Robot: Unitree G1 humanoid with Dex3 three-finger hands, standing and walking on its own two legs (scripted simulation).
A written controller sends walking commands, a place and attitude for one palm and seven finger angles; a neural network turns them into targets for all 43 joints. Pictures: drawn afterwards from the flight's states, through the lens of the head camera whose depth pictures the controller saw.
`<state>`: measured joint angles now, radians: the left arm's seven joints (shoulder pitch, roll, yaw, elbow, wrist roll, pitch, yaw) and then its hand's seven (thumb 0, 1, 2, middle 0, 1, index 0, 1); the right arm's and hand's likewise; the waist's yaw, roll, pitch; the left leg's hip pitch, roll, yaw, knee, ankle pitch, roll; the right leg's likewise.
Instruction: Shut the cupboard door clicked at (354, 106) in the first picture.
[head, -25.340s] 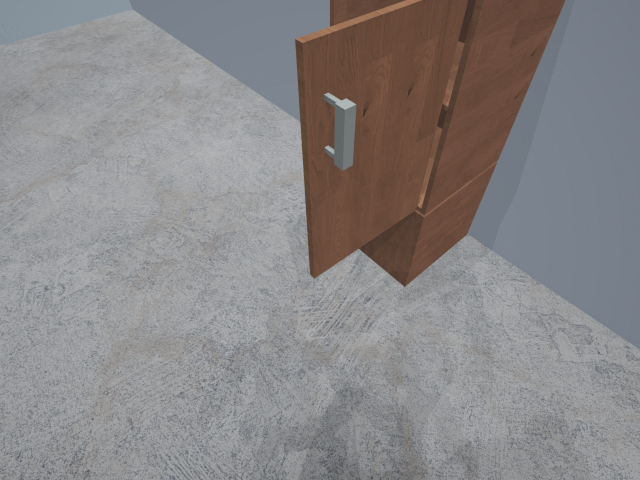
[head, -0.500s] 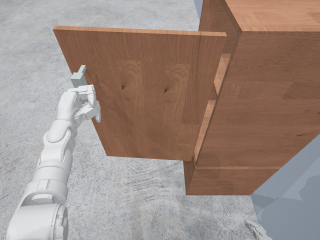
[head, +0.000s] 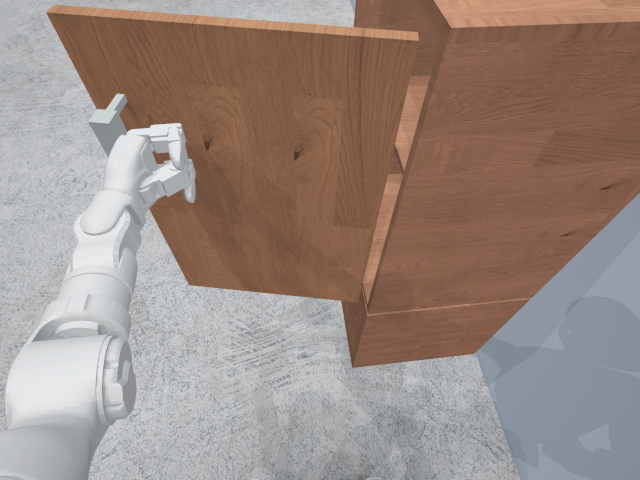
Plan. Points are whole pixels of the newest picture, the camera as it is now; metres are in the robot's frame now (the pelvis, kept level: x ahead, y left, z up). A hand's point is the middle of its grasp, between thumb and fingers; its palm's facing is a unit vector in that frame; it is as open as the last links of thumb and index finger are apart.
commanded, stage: push the door shut along its arc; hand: left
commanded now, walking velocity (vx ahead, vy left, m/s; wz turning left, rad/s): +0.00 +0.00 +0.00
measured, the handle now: (129, 145) +0.53 +0.23 +0.12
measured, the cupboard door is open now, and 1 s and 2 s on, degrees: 77 59 51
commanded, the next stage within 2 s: pull the fist back off the door in 1.10 s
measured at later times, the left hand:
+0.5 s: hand (204, 147) +0.51 +0.12 +0.13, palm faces -0.28 -0.96 +0.00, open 3.1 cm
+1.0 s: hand (231, 121) +0.56 +0.09 +0.13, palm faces -0.37 -0.93 +0.01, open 3.4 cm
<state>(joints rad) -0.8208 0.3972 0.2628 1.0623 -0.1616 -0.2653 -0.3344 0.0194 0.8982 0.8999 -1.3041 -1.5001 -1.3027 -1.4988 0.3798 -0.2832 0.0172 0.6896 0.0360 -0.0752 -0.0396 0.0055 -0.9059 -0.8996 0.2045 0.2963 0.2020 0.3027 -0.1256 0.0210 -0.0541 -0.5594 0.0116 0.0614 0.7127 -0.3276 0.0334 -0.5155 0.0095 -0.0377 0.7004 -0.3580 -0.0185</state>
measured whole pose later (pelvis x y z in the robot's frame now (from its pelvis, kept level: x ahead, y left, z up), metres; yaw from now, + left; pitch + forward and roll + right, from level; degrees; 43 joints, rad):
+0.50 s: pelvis -0.01 -0.01 -0.01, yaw +1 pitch +15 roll -1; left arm -1.11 0.53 0.26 1.28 -0.14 -0.23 -0.45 0.01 0.89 0.93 -1.30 -1.50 -1.30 -1.50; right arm 0.39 -0.31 0.02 0.70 0.02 -0.07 -0.05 0.00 -0.91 -0.90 0.21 0.30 0.20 0.30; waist -0.19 0.03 -0.05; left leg -0.73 0.03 0.03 0.80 -0.34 0.02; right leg -0.67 0.03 -0.07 0.77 -0.37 -0.03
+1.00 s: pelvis -0.01 +0.00 -0.03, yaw +0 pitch +22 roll -3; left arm -1.38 0.57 0.20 1.39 -0.10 -0.17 -0.45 0.01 1.00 0.99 -1.30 -1.50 -1.30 -1.50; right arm 0.43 -0.30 0.03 0.76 -0.02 -0.09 -0.05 0.00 -0.90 -0.90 0.21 0.30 0.20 0.30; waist -0.25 0.04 -0.05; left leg -0.92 0.03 0.02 0.90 -0.37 0.04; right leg -0.84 0.02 -0.08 0.85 -0.39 -0.02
